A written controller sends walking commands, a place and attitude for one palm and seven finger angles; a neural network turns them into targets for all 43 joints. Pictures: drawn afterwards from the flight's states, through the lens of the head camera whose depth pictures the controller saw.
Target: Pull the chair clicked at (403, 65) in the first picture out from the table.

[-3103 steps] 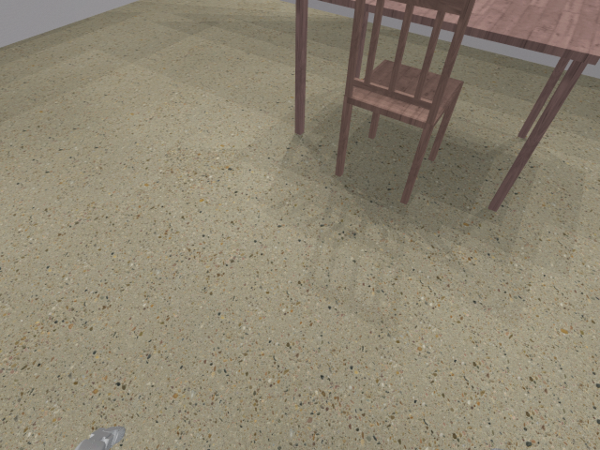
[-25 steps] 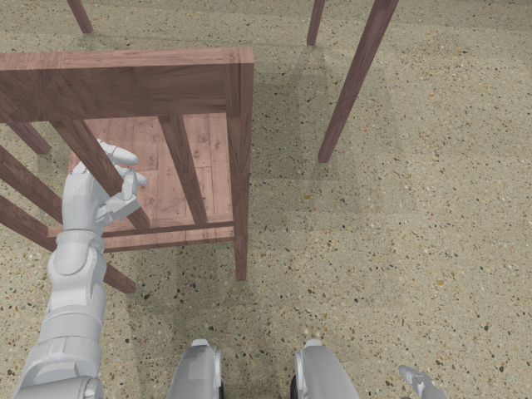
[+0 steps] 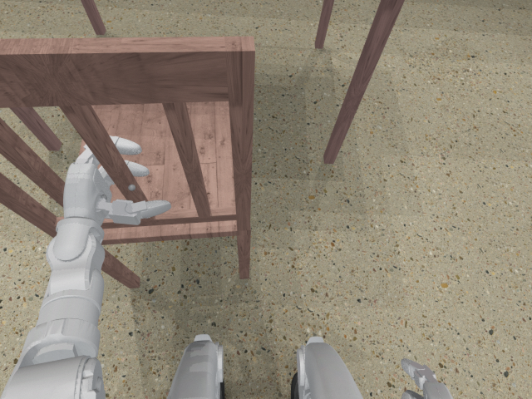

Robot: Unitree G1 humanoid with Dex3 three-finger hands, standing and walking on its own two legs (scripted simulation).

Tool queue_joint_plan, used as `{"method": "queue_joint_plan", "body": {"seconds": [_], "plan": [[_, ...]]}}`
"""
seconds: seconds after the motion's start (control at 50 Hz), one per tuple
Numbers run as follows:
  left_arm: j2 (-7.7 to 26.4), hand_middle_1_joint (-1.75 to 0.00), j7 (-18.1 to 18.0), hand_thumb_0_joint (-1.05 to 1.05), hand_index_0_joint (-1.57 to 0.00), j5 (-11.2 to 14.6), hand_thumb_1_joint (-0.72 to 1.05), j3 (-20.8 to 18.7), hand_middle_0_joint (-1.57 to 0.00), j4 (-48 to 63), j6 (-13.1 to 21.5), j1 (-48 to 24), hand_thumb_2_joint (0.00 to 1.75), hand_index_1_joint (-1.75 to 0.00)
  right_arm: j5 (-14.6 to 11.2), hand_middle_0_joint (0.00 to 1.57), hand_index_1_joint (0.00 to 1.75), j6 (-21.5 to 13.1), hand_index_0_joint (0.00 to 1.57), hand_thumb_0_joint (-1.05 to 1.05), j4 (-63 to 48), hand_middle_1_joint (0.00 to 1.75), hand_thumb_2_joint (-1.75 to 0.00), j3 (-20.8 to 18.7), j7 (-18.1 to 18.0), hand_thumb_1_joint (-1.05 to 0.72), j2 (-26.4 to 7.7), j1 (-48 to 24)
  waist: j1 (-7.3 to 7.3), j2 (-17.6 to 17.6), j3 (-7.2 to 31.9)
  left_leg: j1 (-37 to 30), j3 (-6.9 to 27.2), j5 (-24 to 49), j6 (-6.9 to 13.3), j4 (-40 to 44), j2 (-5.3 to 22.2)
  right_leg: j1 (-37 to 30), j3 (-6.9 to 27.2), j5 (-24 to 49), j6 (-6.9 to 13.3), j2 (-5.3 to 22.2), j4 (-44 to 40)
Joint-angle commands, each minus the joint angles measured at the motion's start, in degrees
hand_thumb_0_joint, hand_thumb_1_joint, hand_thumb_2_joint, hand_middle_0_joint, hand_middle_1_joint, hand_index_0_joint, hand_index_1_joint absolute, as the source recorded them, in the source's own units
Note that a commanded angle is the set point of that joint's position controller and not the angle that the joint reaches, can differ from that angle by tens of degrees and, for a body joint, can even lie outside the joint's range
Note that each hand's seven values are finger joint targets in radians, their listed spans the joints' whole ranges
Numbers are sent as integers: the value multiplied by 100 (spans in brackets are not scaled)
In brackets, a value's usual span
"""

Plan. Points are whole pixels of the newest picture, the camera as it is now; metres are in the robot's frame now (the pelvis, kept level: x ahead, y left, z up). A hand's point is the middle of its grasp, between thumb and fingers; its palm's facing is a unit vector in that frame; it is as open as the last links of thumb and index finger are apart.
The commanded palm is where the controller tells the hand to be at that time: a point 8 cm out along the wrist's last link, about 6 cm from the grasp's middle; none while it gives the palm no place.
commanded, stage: open the thumb and straighten the fingers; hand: left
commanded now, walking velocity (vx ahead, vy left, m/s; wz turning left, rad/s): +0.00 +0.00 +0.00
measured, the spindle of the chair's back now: (120, 173) +0.44 +0.22 +0.02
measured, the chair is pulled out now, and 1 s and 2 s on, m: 0.32 0.32 0.32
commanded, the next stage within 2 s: draw the fingers out of the gap in 0.40 s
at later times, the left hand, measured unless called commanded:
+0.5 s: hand (128, 179) +0.43 +0.21 +0.02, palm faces +0.03 -1.00 -0.06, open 17.4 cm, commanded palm +0.41 +0.26 +0.03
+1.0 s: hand (111, 227) +0.35 +0.21 +0.02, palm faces +0.04 -1.00 -0.06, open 17.5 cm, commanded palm +0.33 +0.26 +0.03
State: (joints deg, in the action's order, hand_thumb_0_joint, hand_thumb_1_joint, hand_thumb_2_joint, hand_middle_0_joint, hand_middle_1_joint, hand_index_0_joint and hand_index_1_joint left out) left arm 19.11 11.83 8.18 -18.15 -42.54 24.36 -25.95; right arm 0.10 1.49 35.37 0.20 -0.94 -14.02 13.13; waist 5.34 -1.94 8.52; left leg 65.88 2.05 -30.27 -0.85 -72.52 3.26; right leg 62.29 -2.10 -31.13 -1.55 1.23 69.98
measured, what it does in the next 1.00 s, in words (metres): stands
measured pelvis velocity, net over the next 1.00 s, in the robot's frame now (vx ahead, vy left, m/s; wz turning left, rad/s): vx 0.01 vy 0.01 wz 0.01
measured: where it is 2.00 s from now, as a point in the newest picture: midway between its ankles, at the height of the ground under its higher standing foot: outside the picture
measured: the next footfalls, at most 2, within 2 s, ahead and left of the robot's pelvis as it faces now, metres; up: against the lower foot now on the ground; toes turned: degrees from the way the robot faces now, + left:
none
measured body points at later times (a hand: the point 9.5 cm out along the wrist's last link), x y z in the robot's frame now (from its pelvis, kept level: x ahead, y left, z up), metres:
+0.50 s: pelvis -0.01 +0.00 +0.00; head +0.13 +0.02 +0.43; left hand +0.42 +0.26 +0.03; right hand +0.06 -0.27 -0.12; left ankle +0.03 +0.12 -0.62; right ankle +0.02 -0.14 -0.62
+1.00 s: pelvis +0.01 +0.01 +0.01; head +0.13 +0.03 +0.44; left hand +0.35 +0.27 +0.03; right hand +0.15 -0.25 -0.09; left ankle +0.03 +0.12 -0.62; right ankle +0.02 -0.14 -0.62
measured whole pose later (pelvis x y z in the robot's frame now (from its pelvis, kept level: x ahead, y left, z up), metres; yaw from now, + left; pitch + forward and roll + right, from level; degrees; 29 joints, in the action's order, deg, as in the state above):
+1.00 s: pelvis +0.01 +0.01 +0.01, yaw +0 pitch +22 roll -4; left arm 16.7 13.6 11.3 -15.6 -27.7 26.1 -8.7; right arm -0.3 -1.0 33.7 -0.5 -1.0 -14.0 11.2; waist 3.5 -1.5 8.4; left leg 62.1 2.5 -30.6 -0.5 -70.6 2.9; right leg 57.7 -2.6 -31.1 -1.9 1.4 66.9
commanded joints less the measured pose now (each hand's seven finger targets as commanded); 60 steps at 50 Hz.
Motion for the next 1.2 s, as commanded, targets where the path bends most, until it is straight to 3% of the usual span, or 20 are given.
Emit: {"method": "queue_joint_plan", "body": {"seconds": [0.0,0.02,0.12,0.16,0.24,0.32,0.38,0.46,0.48,0.6,0.64,0.72,0.74,0.76,0.86,0.88,0.92,1.0,1.1,1.18], "plan": [[1320,-87,16,0,-30,106,-55,-323,-30,779,476,-1939,20,-87,23,20,30,-163,20,0,-426,30,-90,-309,-87,-90,-937,498,105,-256,2229,-1771,-42,1370,135,837,-238,-863,-47,1220,234,-245,-944],[1331,-80,36,0,-27,111,-55,-306,-27,681,493,-2094,20,-80,33,20,30,-168,20,0,-413,30,-90,-303,-96,-90,-964,522,183,-50,2244,-1629,-20,1264,171,804,-237,-890,-38,1152,220,-254,-933],[1436,-43,164,0,-15,78,-55,-248,-15,576,549,-2525,20,-43,32,20,30,-199,20,0,-387,30,-90,-305,-114,-90,-1002,583,190,-433,2454,-1768,-24,1174,172,774,-238,-723,-8,1001,241,-241,-911],[1888,-29,169,0,-10,96,-55,-627,-10,702,549,-2399,20,-29,23,20,30,-175,20,0,-430,30,-90,-308,-126,-90,-1040,598,15,-427,2666,-1791,-36,1205,165,840,-230,-991,27,1022,245,-239,-946],[1631,0,161,0,0,121,-55,-426,0,679,492,-2469,20,0,5,20,30,-174,20,0,-420,30,-90,-292,-131,-90,-993,616,118,-426,2652,-1804,-45,1254,179,851,-228,-978,13,1083,213,-244,-974],[1820,0,137,0,0,107,-55,-604,0,398,418,-2363,20,0,13,20,30,-166,20,0,-369,30,-90,-288,-142,-90,-1020,692,141,-149,2505,-1558,-53,1188,208,829,-219,-1058,28,1079,200,-260,-986],[1618,0,156,0,0,87,-55,-412,0,575,459,-2422,20,0,22,20,30,-176,20,0,-372,30,-90,-303,-110,-90,-1000,708,116,-466,2572,-1866,-42,1426,174,869,-213,-935,-24,1211,227,-253,-960],[1399,0,144,0,0,72,-55,-224,0,593,472,-2333,20,0,28,20,30,-165,20,0,-348,30,-90,-336,-72,-90,-1009,751,151,-521,2560,-2188,42,1638,131,902,-175,-679,-114,1245,256,-274,-930],[2136,0,94,0,0,28,-55,-765,0,597,480,-2605,20,0,38,20,30,-139,20,0,-299,30,-90,-332,-109,-90,-1095,799,122,-435,2579,-2051,32,1654,157,862,-158,-806,-59,1321,238,-264,-926],[1369,0,207,0,0,253,-55,-424,0,1239,366,-956,20,0,-20,20,30,-105,20,0,-609,30,-90,-363,-12,-90,-955,658,-134,-359,2936,-2469,-71,2372,124,1031,-183,-1396,-116,2000,246,-291,-1006],[1123,0,238,0,0,319,-55,-247,0,1395,309,-610,20,0,-50,20,30,-111,20,0,-655,30,-90,-364,21,-90,-930,609,-89,-237,2763,-2375,-77,2389,144,1063,-191,-1448,-131,2075,229,-305,-1038],[1193,0,126,0,0,355,-55,-380,0,1754,314,-231,20,0,-67,20,30,-132,20,0,-691,30,-90,-383,4,-90,-925,514,-80,-79,2361,-2130,-86,2168,155,1098,-199,-1462,-129,1994,212,-303,-1054],[995,0,102,0,0,375,-55,-231,0,1947,371,-290,20,0,-67,20,30,-160,20,0,-691,30,-90,-382,-3,-90,-896,467,-20,-201,2314,-2255,-78,2180,152,1114,-202,-1337,-143,1968,204,-295,-1071],[1081,0,61,0,0,389,-55,-337,0,2091,427,-160,20,0,-51,20,30,-185,20,0,-695,30,-90,-391,-8,-90,-897,452,-88,-227,2358,-2282,-72,2199,143,1120,-207,-1395,-143,1952,213,-289,-1059],[982,0,62,0,0,339,-55,-149,0,2685,694,113,20,0,-7,20,30,-338,20,0,-661,30,-90,-400,-59,-90,-868,322,-81,-564,2449,-2709,0,2500,103,1086,-174,-1202,-165,1988,254,-283,-986],[744,0,110,0,0,353,-55,48,0,2746,686,311,20,0,-6,20,30,-376,20,0,-693,30,-90,-393,-53,-90,-843,279,-76,-615,2433,-2738,-4,2500,96,1091,-183,-1183,-184,1964,251,-277,-989],[681,0,175,0,0,367,-55,146,0,2750,618,493,20,0,-15,20,30,-419,20,0,-698,30,-90,-386,-58,-90,-856,217,-75,-720,2293,-2697,6,2426,94,1090,-188,-1110,-194,1874,272,-265,-994],[576,0,286,0,0,485,-55,139,0,2702,357,1117,20,0,-55,20,30,-449,20,0,-824,30,-90,-380,-75,-90,-892,58,-137,-282,2083,-2367,15,2061,110,1151,-221,-1251,-224,1750,248,-251,-1027],[484,0,177,0,0,562,-55,116,0,3317,303,1722,20,0,-50,20,30,-531,20,0,-1044,30,-90,-377,-83,-90,-832,-107,-299,-277,2220,-2399,-9,2024,119,1173,-257,-1407,-228,1719,248,-234,-1009],[495,0,72,0,0,512,-55,167,0,3637,397,1867,20,0,-35,20,30,-591,20,0,-1073,30,-90,-364,-97,-90,-813,-183,-249,-138,2015,-2157,-3,1760,133,1115,-266,-1331,-213,1540,234,-235,-975]]}}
